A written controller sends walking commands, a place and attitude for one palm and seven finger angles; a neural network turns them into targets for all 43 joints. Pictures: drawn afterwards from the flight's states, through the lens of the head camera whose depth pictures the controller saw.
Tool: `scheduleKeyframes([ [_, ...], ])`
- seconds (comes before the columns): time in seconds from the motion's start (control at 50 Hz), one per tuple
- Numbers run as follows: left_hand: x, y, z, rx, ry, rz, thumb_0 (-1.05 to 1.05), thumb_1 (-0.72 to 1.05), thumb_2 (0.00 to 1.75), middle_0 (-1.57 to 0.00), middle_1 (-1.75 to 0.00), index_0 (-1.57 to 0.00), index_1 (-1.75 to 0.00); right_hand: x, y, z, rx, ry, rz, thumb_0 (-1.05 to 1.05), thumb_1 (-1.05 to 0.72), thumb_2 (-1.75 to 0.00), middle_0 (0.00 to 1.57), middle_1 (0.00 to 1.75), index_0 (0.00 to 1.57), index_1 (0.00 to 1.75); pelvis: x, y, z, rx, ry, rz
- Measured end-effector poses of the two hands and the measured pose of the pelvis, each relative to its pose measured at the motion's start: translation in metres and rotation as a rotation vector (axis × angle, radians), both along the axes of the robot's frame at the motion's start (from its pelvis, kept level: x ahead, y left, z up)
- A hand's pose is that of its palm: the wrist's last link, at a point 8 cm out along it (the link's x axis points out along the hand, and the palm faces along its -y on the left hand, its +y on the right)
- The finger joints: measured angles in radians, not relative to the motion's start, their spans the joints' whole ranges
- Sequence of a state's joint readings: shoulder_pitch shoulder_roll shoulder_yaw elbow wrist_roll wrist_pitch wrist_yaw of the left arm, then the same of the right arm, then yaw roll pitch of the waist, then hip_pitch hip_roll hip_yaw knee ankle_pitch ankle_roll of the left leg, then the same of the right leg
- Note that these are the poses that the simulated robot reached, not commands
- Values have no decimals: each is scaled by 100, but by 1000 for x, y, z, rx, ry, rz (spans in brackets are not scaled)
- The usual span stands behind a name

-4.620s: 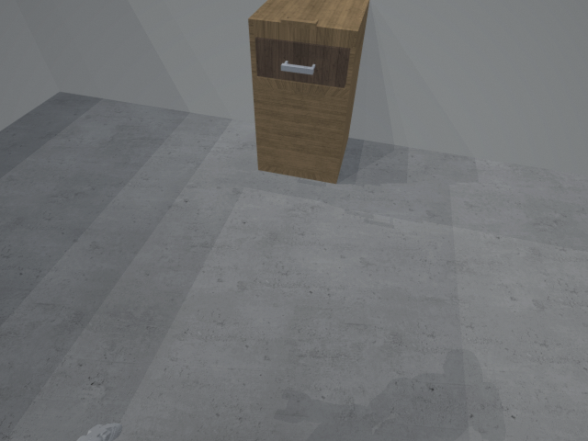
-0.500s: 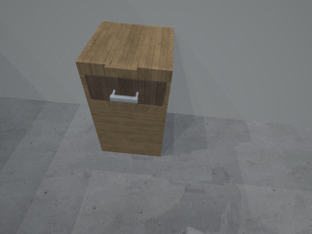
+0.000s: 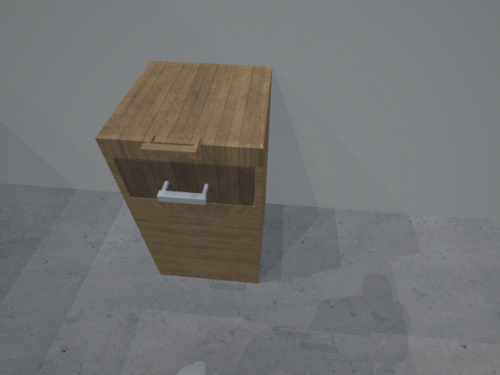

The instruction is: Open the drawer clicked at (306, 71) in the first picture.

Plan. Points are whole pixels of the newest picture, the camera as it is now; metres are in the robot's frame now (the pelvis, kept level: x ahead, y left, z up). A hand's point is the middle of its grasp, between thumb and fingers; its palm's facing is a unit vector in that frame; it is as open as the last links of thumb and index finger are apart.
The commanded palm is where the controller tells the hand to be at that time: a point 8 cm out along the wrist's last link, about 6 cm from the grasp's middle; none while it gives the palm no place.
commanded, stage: take the last steps up to it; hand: left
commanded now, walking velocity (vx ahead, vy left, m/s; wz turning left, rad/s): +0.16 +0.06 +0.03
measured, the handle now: (184, 191) +0.61 +0.23 -0.16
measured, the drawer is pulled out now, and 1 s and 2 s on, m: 0.00 0.00 0.00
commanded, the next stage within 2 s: come to a stop and stand still in 0.02 s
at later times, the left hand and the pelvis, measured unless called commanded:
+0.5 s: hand out of the picture +0.10 +0.20 -0.18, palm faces +0.04 -0.97 -0.24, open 7.4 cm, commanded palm none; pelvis +0.06 +0.01 -0.01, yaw -1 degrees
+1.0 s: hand out of the picture +0.05 +0.14 -0.14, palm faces +0.11 -0.95 -0.31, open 7.4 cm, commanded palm none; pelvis +0.03 -0.05 +0.01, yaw +1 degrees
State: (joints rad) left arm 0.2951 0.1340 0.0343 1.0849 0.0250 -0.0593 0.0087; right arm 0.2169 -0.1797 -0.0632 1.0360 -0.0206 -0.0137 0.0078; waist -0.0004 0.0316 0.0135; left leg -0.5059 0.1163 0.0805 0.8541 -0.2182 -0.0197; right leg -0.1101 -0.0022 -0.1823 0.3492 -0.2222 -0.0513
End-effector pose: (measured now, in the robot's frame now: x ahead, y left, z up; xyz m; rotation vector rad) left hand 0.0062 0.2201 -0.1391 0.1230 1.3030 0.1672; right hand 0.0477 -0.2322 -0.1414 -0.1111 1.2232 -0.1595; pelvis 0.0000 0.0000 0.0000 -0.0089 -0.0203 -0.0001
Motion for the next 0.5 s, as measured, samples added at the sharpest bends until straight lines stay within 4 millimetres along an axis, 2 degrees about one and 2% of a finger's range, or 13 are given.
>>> scheduleKeyframes([
  [0.12,-16,3,-17,-64,123,75,0,92,90,-20,-30,-20,-30,71,21,7,-26,-52,86,0,-91,-90,19,30,20,30,37,18,-6,-15,2,11],
  [0.16,-18,9,-27,-80,166,92,0,91,90,-20,-30,-20,-30,87,31,2,-40,-67,105,0,-91,-90,20,30,20,30,51,28,-14,-27,4,8],
  [0.2,-15,15,-32,-80,205,93,0,91,90,-20,-30,-20,-30,95,41,0,-45,-61,105,0,-91,-90,20,30,20,30,59,32,-17,-1,2,6],
  [0.26,-1,21,-29,-65,225,78,0,91,90,-20,-30,-19,-30,97,52,0,-46,-35,81,-1,-92,-89,20,30,20,30,68,36,-13,20,-3,-9],
  [0.32,19,26,-24,-49,216,51,0,91,90,-20,-30,-19,-30,99,49,1,-54,-21,50,-2,-94,-89,20,30,21,30,70,37,-9,21,-5,-14],
  [0.4,49,33,-18,-9,162,18,0,91,90,-20,-30,-19,-30,89,36,0,-57,12,22,-2,-94,-89,20,30,21,30,66,30,-7,18,-4,-19],
  [0.5,85,32,-10,52,57,-6,0,91,90,-20,-30,-19,-30,64,9,-7,-48,60,-1,-1,-92,-89,20,30,21,30,58,9,-8,23,-5,-22],
])
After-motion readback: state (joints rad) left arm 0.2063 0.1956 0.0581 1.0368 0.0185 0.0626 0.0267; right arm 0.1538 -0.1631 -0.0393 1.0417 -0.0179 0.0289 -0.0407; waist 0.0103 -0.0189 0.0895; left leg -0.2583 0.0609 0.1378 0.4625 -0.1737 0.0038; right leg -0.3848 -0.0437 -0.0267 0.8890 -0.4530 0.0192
